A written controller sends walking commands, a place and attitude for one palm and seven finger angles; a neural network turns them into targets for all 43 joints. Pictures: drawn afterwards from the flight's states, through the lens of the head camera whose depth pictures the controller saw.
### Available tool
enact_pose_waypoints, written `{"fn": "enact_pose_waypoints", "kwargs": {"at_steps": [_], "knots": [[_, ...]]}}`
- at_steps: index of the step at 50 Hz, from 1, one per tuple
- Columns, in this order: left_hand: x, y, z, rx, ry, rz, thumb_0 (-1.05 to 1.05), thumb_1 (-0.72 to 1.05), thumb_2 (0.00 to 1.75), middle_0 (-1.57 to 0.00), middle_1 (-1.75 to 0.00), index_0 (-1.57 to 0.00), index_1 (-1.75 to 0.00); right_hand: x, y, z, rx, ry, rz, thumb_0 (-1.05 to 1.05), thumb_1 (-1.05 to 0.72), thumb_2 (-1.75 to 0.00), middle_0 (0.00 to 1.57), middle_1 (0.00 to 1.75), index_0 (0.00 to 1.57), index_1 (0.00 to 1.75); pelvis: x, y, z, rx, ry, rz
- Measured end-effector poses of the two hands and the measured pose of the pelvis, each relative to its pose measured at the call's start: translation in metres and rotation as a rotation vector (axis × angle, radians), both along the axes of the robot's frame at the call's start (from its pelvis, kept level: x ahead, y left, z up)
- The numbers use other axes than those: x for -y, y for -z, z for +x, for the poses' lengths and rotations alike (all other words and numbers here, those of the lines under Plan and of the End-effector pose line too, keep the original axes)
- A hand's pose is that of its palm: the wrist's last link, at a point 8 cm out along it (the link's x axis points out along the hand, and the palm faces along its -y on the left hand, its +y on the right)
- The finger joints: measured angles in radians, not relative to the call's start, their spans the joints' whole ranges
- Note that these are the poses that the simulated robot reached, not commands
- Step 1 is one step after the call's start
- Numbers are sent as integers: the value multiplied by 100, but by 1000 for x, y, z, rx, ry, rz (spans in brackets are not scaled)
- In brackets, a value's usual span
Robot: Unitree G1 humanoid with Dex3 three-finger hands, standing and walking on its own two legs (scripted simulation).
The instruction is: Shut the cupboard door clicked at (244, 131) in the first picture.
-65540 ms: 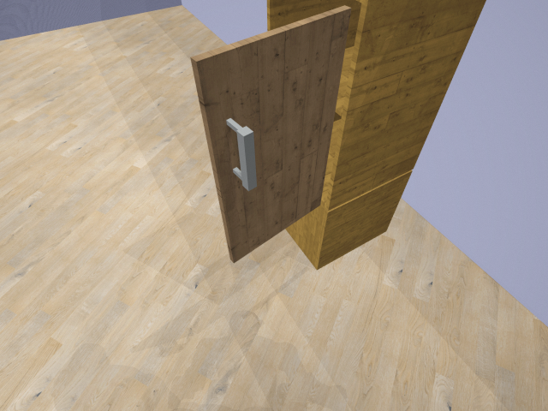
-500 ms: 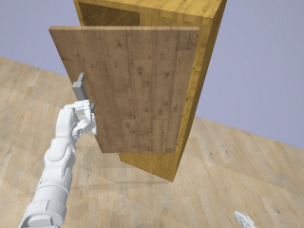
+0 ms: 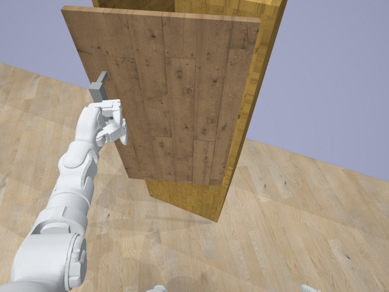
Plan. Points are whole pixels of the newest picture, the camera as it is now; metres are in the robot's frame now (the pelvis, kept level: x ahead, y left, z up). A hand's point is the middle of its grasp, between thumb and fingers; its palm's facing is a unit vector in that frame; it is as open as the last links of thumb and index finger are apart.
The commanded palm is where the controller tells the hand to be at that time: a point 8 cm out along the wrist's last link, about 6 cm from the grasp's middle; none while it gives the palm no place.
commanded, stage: push the door shut along its arc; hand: left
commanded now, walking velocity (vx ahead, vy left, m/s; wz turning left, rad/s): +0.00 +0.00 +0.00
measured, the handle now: (108, 104) +0.51 +0.19 +0.09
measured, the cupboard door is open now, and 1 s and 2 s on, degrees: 17 0 0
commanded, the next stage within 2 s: pull the fist back off the door in 1.58 s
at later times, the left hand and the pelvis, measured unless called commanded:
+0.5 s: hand (138, 106) +0.50 +0.12 +0.09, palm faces -0.25 -0.97 +0.01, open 3.1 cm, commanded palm +0.50 +0.17 +0.10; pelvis +0.00 +0.00 -0.02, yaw -1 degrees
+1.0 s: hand (152, 92) +0.54 +0.09 +0.09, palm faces -0.35 -0.94 +0.00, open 2.9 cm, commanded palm +0.56 +0.13 +0.10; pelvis +0.00 +0.00 -0.03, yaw -1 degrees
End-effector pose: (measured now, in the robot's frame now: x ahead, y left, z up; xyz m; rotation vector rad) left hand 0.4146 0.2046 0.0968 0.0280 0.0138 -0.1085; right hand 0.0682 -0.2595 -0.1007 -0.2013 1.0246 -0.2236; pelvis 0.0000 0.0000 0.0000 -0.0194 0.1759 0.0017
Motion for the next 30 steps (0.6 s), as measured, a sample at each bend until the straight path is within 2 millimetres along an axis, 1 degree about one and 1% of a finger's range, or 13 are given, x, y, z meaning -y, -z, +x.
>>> {"fn": "enact_pose_waypoints", "kwargs": {"at_steps": [9,17,23,30], "knots": [[5,1,27,-12,39,-12,1,90,90,-130,-150,-131,-150,5,7,-38,-102,46,-22,1,-91,-90,20,30,20,30,-1,6,-4,-38,3,-5],[9,2,54,-27,92,-15,1,91,90,-130,-150,-130,-150,7,9,-64,-170,81,-40,1,-91,-90,20,30,20,30,-3,12,-5,-85,7,-14],[22,3,72,-28,135,-29,1,91,90,-130,-150,-130,-150,6,10,-77,-207,105,-42,1,-91,-90,20,30,20,30,-4,15,-3,-114,14,-18],[34,3,89,-40,165,-19,1,91,90,-130,-150,-130,-150,1,13,-84,-235,125,-32,1,-91,-90,20,30,20,30,-5,18,0,-138,19,-21]]}}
